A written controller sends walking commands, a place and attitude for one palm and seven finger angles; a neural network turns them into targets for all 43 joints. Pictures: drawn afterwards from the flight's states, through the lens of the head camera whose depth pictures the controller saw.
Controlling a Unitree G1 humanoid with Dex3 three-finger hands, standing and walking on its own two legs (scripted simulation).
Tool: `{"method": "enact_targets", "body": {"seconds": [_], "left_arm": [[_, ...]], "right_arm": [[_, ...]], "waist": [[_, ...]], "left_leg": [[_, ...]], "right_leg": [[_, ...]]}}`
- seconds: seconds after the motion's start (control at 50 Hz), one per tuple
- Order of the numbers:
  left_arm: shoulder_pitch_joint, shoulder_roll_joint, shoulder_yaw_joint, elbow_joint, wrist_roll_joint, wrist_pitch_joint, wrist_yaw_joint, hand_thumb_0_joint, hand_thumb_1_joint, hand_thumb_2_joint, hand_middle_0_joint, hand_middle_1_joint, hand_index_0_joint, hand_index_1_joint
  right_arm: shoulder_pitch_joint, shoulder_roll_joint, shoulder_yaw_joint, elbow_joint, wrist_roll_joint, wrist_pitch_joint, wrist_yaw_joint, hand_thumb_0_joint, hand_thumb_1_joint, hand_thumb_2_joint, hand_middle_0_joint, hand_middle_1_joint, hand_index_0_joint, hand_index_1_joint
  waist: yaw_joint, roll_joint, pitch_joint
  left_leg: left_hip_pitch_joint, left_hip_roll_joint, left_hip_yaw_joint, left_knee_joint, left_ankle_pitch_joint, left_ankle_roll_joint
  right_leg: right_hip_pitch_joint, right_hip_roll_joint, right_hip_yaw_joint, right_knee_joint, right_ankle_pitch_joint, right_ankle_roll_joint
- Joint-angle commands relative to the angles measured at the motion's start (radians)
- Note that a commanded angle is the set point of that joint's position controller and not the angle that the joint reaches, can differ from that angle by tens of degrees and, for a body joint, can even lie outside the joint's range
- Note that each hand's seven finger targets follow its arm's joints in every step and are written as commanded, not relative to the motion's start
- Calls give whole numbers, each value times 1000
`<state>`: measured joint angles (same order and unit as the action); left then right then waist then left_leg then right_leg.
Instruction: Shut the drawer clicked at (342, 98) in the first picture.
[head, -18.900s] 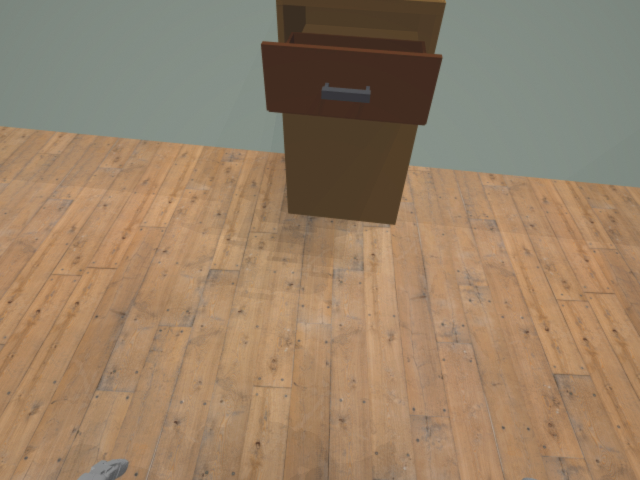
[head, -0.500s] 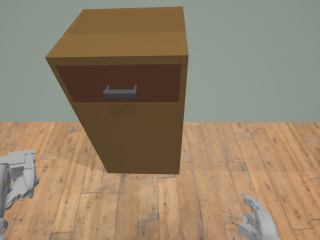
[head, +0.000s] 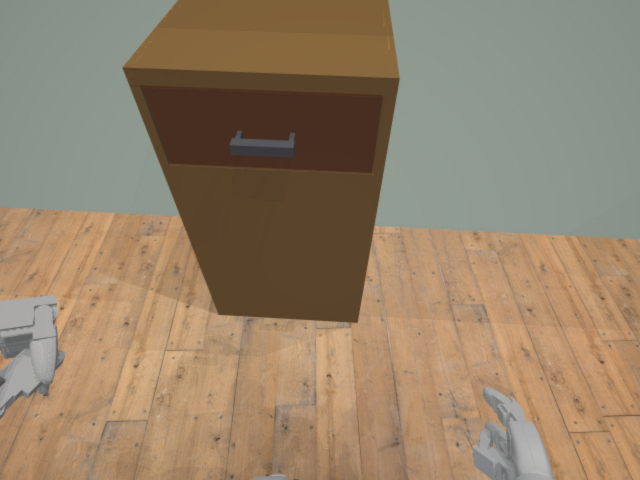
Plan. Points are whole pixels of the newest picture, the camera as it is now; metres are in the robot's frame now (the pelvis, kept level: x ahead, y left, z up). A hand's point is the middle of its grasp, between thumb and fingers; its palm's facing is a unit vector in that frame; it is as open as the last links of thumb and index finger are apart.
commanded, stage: step back with the hand held close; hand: left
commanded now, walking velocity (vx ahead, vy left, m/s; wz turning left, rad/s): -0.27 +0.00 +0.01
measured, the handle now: (264, 141) +0.70 +0.16 +0.01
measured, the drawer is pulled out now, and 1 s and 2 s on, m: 0.00 0.00 0.00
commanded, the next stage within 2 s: stop stepping back and stand still in 0.54 s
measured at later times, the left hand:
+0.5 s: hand out of the picture +0.10 +0.26 +0.19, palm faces +0.40 -0.79 -0.46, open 3.2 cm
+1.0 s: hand out of the picture -0.03 +0.25 +0.18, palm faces +0.23 -0.82 -0.53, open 3.2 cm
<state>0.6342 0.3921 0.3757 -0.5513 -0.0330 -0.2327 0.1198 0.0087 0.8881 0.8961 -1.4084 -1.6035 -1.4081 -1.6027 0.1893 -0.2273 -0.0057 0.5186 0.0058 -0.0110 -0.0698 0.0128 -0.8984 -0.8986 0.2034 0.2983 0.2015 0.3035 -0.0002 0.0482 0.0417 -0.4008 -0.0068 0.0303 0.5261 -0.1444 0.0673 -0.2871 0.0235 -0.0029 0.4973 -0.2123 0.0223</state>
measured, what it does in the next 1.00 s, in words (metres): walks backwards: right foot, then left foot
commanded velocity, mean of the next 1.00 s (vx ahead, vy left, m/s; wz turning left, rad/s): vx -0.13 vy -0.01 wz -0.03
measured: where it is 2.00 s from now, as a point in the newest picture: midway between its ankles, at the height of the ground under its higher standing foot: outside the picture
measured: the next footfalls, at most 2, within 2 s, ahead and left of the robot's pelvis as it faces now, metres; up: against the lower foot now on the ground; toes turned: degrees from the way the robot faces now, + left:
right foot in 0.58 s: -0.21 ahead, -0.12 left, +0.00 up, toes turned -1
left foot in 0.72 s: -0.03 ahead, +0.09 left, +0.00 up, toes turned -2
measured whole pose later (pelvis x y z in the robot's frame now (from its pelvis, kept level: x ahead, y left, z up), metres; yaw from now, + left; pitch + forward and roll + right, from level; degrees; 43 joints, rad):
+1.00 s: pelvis -0.22 +0.03 +0.01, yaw -3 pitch +0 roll -1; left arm 0.74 0.47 0.40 -0.68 -0.03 -0.19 0.13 0.01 0.89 0.90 -1.41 -1.60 -1.41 -1.60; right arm 0.30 -0.19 -0.01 0.56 -0.02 -0.09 -0.03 0.01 -0.90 -0.90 0.20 0.30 0.20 0.30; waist -0.06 -0.03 -0.02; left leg -0.43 -0.02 0.08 0.48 -0.29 0.01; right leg -0.21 0.05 -0.07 0.58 -0.55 -0.06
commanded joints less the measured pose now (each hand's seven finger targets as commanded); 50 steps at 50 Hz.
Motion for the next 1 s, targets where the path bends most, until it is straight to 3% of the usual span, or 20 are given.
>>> {"method": "enact_targets", "body": {"seconds": [0.0, 0.2, 0.24, 0.28, 0.3, 0.36, 0.48, 0.52, 0.56, 0.58, 0.64, 0.68, 0.7, 0.72, 0.76, 0.8, 0.9, 0.94, 0.96, 0.98], "left_arm": [[-31, 154, 119, -228, 0, -80, 27, 0, 900, 900, -1400, -1600, -1400, -1600], [-72, 166, 99, -224, -12, -107, 57, 0, 900, 900, -1400, -1600, -1400, -1600], [-77, 178, 113, -246, -8, -112, 59, 0, 900, 900, -1400, -1600, -1400, -1600], [-79, 191, 151, -268, 12, -117, 55, 0, 900, 900, -1400, -1600, -1400, -1600], [-92, 205, 171, -282, 22, -114, 52, 0, 900, 900, -1400, -1600, -1400, -1600], [-60, 207, 184, -305, -3, -116, 49, 0, 900, 900, -1400, -1600, -1400, -1600], [3, 187, 137, -290, -56, -102, 29, 0, 900, 900, -1400, -1600, -1400, -1600], [-54, 201, 132, -289, -54, -123, 23, 0, 900, 900, -1400, -1600, -1400, -1600], [-137, 249, 138, -299, -43, -135, 36, 0, 900, 900, -1400, -1600, -1400, -1600], [-173, 291, 188, -338, -41, -137, 53, 0, 900, 900, -1400, -1600, -1400, -1600], [-156, 179, 91, -220, -20, -79, 12, 0, 900, 900, -1400, -1600, -1400, -1600], [-156, 163, 82, -219, -34, -43, 3, 0, 900, 900, -1400, -1600, -1400, -1600], [-126, 157, 90, -197, -36, -46, 4, 0, 900, 900, -1400, -1600, -1400, -1600], [-176, 171, 88, -200, -24, -57, 11, 0, 900, 900, -1400, -1600, -1400, -1600], [-149, 161, 111, -139, -28, -55, 23, 0, 900, 900, -1400, -1600, -1400, -1600], [-36, 194, 151, -262, -33, -39, 29, 0, 900, 900, -1400, -1600, -1400, -1600], [133, 176, 148, -336, -7, -34, 36, 0, 900, 900, -1400, -1600, -1400, -1600], [139, 180, 144, -313, 0, -14, 42, 0, 900, 900, -1400, -1600, -1400, -1600], [103, 197, 152, -303, 4, -5, 43, 0, 900, 900, -1400, -1600, -1400, -1600], [38, 190, 154, -307, -4, 2, 49, 0, 900, 900, -1400, -1600, -1400, -1600]], "right_arm": [[-85, -136, -54, -146, -5, -72, -19, 0, -900, -900, 200, 300, 200, 300], [-46, -120, -61, -70, -9, -75, -13, 0, -900, -900, 200, 300, 200, 300], [-63, -125, -55, -80, -10, -81, -19, 0, -900, -900, 200, 300, 200, 300], [-110, -148, -56, -100, -17, -103, -29, 0, -900, -900, 200, 300, 200, 300], [-108, -134, -60, -100, -25, -112, -25, 0, -900, -900, 200, 300, 200, 300], [-82, -121, -80, -76, -31, -136, 5, 0, -900, -900, 200, 300, 200, 300], [-65, -89, -64, -33, -30, -139, 36, 0, -900, -900, 200, 300, 200, 300], [-34, -78, -59, 2, -35, -132, 35, 0, -900, -900, 200, 300, 200, 300], [-45, -65, -57, 32, -24, -116, 21, 0, -900, -900, 200, 300, 200, 300], [-68, -63, -46, 19, -39, -124, 14, 0, -900, -900, 200, 300, 200, 300], [-108, -62, -28, -35, -3, -116, -5, 0, -900, -900, 200, 300, 200, 300], [-104, -105, -20, -42, 11, -125, -19, 0, -900, -900, 200, 300, 200, 300], [-84, -118, -24, -42, 2, -143, -9, 0, -900, -900, 200, 300, 200, 300], [-39, -106, -27, -28, -17, -161, 6, 0, -900, -900, 200, 300, 200, 300], [-49, -104, -33, -26, -8, -174, 16, 0, -900, -900, 200, 300, 200, 300], [-78, -83, -29, -68, -13, -165, 23, 0, -900, -900, 200, 300, 200, 300], [-105, -91, -40, -112, -21, -126, 32, 0, -900, -900, 200, 300, 200, 300], [-93, -87, -50, -107, -19, -109, 23, 0, -900, -900, 200, 300, 200, 300], [-72, -73, -53, -85, -10, -98, 19, 0, -900, -900, 200, 300, 200, 300], [-64, -94, -66, -63, -3, -88, 14, 0, -900, -900, 200, 300, 200, 300]], "waist": [[-2, 27, -75], [-36, -93, -71], [-35, 5, -58], [-14, 244, -86], [0, 248, -132], [10, 130, -207], [7, 249, -231], [3, 78, -230], [-11, -225, -136], [5, -193, -140], [-18, -284, -82], [-41, 22, -88], [-16, 244, -143], [-10, 230, -167], [-4, 44, -132], [8, 91, -160], [26, 278, -101], [39, 82, -92], [33, -210, -72], [12, -382, -39]], "left_leg": [[-196, 122, -175, -227, -476, 25], [174, 41, -128, 83, -277, -36], [81, 99, -209, -78, -366, -10], [-294, 286, -449, -449, -693, 72], [-372, 343, -481, -483, -685, 100], [-137, 306, -330, -388, -436, 67], [77, 239, -145, -413, -335, -88], [220, 167, -55, -184, -182, -147], [238, 45, -49, 408, -168, -131], [119, 3, -44, 535, -306, -125], [23, 19, -3, 253, -123, -81], [285, 22, -22, -97, 307, -43], [381, 208, -227, -159, 614, 33], [346, 292, -362, -197, 560, 71], [218, 297, -376, -315, -10, 70], [88, 251, -354, -439, -431, -3], [-311, 164, -121, -466, -599, -63], [-350, 86, -47, -197, -554, -85], [-215, -20, 72, 246, -384, -95], [-234, -48, -16, 617, -335, -79]], "right_leg": [[158, -14, 86, -42, -198, -26], [-297, -140, 170, -228, -313, -83], [-232, -58, 97, -124, -302, -44], [144, 98, 17, 294, -165, 3], [228, 109, 35, 511, -173, -2], [86, 98, 36, 583, -272, -19], [104, 88, -86, 84, -417, -66], [3, -27, 26, -254, -357, -95], [-311, -380, 383, -427, -148, -194], [-235, -425, 352, -357, 208, -233], [30, -217, 76, -60, 629, -124], [-64, -93, -34, 215, 451, -23], [-145, 1, -27, 415, -35, -2], [-152, 30, 81, 511, -383, -18], [-119, 11, 79, 474, -351, -16], [15, 8, 36, 397, -269, -22], [370, 66, -119, 249, -297, -60], [407, 23, -54, 12, -379, -101], [150, -141, 112, -225, -415, -151], [-93, -388, 499, -410, -587, -243]]}}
